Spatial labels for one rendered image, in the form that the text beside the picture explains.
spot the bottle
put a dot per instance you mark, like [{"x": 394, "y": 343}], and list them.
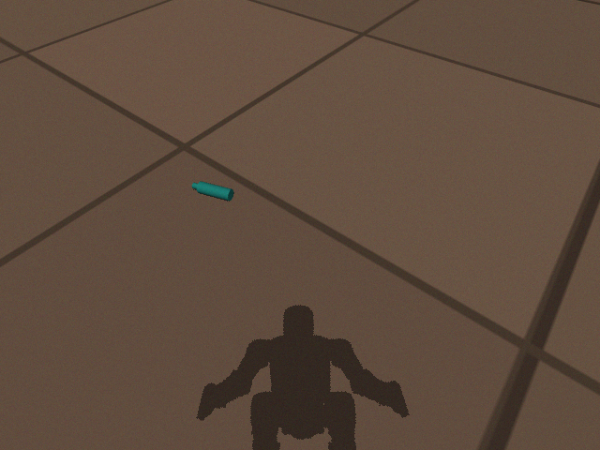
[{"x": 214, "y": 190}]

